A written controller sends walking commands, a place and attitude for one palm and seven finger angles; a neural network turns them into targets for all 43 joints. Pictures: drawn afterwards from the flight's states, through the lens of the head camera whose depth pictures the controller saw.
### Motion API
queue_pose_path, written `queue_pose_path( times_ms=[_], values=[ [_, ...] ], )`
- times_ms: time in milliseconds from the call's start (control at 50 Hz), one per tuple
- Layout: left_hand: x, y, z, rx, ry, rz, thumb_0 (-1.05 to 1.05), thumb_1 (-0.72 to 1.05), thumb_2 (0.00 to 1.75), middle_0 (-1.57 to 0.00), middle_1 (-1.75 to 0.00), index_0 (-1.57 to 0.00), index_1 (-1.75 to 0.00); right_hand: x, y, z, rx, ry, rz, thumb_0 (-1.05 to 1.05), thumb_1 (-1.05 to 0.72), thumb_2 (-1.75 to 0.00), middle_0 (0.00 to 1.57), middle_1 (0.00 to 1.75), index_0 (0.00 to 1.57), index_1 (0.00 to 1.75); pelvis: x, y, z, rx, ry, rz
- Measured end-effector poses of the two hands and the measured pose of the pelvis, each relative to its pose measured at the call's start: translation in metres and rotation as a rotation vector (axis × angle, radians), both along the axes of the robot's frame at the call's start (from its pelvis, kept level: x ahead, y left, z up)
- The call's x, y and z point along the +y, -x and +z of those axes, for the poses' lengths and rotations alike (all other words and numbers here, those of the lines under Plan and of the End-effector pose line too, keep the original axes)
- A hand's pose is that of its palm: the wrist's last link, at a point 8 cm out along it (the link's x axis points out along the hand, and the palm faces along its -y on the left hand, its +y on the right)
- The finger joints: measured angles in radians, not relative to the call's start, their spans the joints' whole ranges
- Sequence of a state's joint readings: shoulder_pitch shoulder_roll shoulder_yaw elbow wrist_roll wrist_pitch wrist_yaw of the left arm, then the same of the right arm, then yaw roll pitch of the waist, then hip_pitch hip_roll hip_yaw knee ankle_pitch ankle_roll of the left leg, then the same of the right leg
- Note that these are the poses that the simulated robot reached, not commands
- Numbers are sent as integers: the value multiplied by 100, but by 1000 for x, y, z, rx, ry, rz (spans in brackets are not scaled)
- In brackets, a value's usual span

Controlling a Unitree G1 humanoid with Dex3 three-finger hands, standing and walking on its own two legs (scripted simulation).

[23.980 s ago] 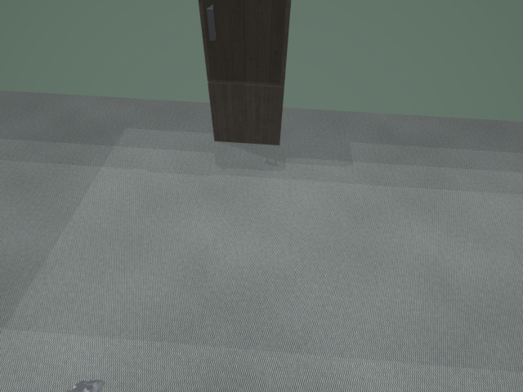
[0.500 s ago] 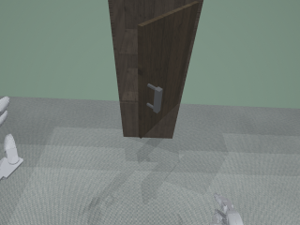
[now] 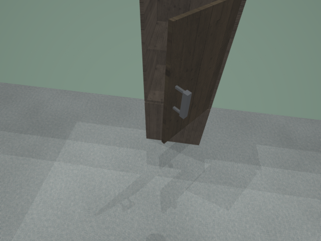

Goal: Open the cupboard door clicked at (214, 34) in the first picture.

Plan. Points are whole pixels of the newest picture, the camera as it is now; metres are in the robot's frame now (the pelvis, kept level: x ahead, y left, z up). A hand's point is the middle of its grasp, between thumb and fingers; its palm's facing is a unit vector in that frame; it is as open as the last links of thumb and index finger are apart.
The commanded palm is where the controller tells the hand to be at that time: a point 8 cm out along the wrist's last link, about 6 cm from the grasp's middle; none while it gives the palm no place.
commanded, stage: let the arm hang, fingers relaxed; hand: left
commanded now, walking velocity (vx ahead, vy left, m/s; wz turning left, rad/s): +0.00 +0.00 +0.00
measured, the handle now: (180, 102) +0.61 -0.05 -0.06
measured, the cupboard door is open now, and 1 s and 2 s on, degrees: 52 52 52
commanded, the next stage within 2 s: look to check the result in 0.76 s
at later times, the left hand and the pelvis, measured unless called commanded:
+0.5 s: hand out of the picture +0.00 +0.18 -0.16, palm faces +0.02 -0.98 -0.19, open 7.3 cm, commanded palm none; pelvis +0.00 +0.01 +0.01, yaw -1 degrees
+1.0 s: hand out of the picture +0.01 +0.19 -0.16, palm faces +0.02 -0.98 -0.21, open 7.3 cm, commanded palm none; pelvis +0.01 +0.02 +0.01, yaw -1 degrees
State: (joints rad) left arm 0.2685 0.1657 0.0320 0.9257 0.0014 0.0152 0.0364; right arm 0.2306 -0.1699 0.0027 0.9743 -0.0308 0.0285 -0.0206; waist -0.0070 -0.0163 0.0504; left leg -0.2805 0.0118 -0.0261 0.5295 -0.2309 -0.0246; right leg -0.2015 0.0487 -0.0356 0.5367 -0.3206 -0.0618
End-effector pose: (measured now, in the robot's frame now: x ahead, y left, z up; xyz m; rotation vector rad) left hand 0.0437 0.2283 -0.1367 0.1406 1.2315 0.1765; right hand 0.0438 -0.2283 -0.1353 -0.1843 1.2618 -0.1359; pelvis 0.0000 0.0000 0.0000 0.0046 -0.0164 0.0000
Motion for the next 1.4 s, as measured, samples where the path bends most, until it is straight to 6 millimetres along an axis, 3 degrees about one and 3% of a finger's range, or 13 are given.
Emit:
queue_pose_path(
  times_ms=[160, 240, 340, 540, 1020, 1400],
  values=[
    [17, 54, 7, 202, -36, 14, -2, 96, 90, -20, -30, -21, -30, 9, 50, -6, 166, -25, -46, 1, -91, -90, 20, 30, 20, 30, 3, 0, 8, -4, 7, -3],
    [18, 65, 10, 239, -40, 19, -1, 94, 90, -20, -30, -21, -30, 15, 63, -8, 202, -38, -56, 1, -91, -90, 20, 30, 20, 30, 6, 0, 9, -9, 6, -7],
    [13, 64, 9, 236, -26, 16, 0, 92, 90, -20, -30, -20, -30, 22, 69, -9, 211, -51, -64, 1, -91, -90, 20, 30, 20, 30, 8, 1, 10, -13, 4, -10],
    [-2, 44, 2, 180, 20, -2, 0, 91, 90, -20, -30, -20, -30, 33, 62, -9, 176, -60, -69, 1, -91, -90, 20, 30, 20, 30, 12, 0, 10, -13, 3, -14],
    [14, 39, 4, 202, 2, 1, 0, 91, 90, -20, -30, -20, -30, 31, 46, -6, 166, -39, -66, 1, -91, -90, 20, 30, 20, 30, 18, -11, 10, -2, 0, -17],
    [22, 15, 6, 163, -12, -16, 0, 91, 90, -20, -30, -20, -30, 18, 21, -2, 131, -8, -50, 1, -91, -90, 20, 30, 20, 30, 18, -18, 11, 2, 0, -16]
  ],
)
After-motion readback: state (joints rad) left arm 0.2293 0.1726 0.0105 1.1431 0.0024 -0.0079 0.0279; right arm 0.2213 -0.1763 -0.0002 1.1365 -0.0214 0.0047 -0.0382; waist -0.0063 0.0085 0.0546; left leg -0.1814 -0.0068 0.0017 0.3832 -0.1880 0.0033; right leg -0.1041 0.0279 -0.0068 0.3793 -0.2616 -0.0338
